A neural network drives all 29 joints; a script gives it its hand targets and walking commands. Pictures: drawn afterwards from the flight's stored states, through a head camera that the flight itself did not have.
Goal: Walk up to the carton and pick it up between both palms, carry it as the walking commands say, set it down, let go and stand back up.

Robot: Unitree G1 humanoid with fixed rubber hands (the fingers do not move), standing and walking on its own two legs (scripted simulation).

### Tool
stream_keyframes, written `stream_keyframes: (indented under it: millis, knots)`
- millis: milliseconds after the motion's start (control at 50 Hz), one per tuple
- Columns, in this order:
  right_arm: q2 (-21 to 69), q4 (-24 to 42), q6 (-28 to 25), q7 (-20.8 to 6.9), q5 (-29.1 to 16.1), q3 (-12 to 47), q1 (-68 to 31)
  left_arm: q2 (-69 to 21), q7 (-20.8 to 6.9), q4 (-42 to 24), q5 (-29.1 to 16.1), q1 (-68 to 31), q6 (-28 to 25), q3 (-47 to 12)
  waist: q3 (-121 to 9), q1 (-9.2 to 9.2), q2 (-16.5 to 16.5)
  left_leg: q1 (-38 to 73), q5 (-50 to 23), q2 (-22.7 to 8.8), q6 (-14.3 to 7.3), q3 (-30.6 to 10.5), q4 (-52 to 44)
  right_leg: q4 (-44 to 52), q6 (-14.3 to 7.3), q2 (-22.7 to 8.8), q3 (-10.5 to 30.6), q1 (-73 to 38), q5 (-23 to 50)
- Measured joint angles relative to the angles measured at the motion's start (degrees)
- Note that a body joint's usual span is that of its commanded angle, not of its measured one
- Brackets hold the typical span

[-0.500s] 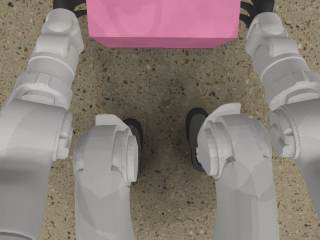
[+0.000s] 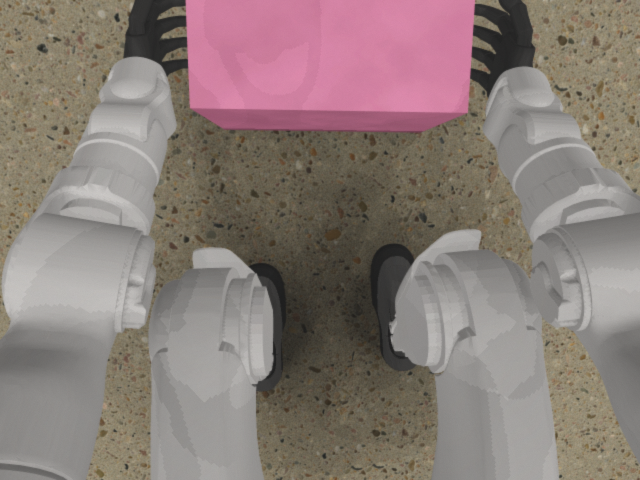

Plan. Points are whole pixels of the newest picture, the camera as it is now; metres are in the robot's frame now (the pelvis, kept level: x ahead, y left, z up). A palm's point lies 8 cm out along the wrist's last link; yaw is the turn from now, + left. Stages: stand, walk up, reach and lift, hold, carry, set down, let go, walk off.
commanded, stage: set down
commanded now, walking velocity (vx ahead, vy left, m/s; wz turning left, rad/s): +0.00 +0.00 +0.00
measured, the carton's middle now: (327, 63) +0.52 -0.02 -0.26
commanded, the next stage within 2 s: none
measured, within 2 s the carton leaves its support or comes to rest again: neither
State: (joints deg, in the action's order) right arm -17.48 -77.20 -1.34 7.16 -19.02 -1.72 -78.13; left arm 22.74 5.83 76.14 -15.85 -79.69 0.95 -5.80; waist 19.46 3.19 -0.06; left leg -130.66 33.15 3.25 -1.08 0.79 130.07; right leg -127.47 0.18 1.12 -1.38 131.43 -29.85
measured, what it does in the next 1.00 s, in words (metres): stands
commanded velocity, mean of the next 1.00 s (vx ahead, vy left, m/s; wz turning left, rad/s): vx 0.00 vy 0.00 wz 0.00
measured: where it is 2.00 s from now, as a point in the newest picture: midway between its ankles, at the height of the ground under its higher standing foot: (330, 337)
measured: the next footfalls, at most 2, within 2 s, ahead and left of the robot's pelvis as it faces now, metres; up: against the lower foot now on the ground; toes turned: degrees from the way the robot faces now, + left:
none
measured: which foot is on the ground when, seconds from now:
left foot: down 0.00-1.00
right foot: down 0.00-1.00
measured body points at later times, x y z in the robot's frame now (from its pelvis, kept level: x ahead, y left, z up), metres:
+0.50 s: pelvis +0.01 +0.00 +0.00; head +0.37 +0.01 +0.27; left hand +0.53 +0.18 -0.21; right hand +0.50 -0.23 -0.19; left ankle +0.11 +0.11 -0.32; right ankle +0.13 -0.11 -0.32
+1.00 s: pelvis +0.00 +0.00 +0.00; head +0.38 +0.00 +0.23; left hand +0.52 +0.21 -0.20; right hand +0.48 -0.26 -0.20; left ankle +0.11 +0.10 -0.32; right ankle +0.13 -0.11 -0.32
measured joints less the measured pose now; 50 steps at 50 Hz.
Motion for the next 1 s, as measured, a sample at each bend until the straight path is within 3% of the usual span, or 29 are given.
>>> stream_keyframes:
  millis: [220, 580, 840, 1000]
  knots:
    - [-1.4, 2.4, -0.7, -2.1, 0.6, -0.5, 0.4, 0.2, -0.4, -5.6, -1.3, 3.2, -2.2, 0.6, 1.2, 0.25, 0.1, 0.2, -0.2, -0.3, -0.3, 0.5, -1.0, 0.7, 0.1, -0.3, 0.4, -0.3, -0.1]
    - [-3.7, 8.9, -1.0, -3.4, -0.3, -4.3, 8.5, 1.0, -2.4, -11.4, 1.9, 7.0, -1.1, 3.1, -2.5, -0.18, 0.7, -2.0, 2.2, -1.4, -1.0, 0.6, 0.0, 0.0, -0.1, -0.6, -0.1, 2.1, -2.1]
    - [-7.7, 20.3, 1.0, -4.3, -1.3, -4.6, 11.7, 6.6, -4.4, -19.1, 1.7, 7.7, 0.6, 5.9, 8.1, -0.58, 1.1, 2.5, 2.6, -1.6, -0.2, -0.1, 1.4, -1.4, -1.2, -0.9, -1.1, -2.1, -2.2]
    - [-7.1, 31.7, 5.9, -3.0, -2.1, -6.8, 15.1, 7.6, -4.8, -29.9, 0.1, 12.8, 5.0, 7.5, 10.6, -1.11, 0.7, 4.7, 3.1, -2.2, -0.1, -0.4, 2.3, -2.0, -1.6, -0.5, -1.5, -4.0, -1.9]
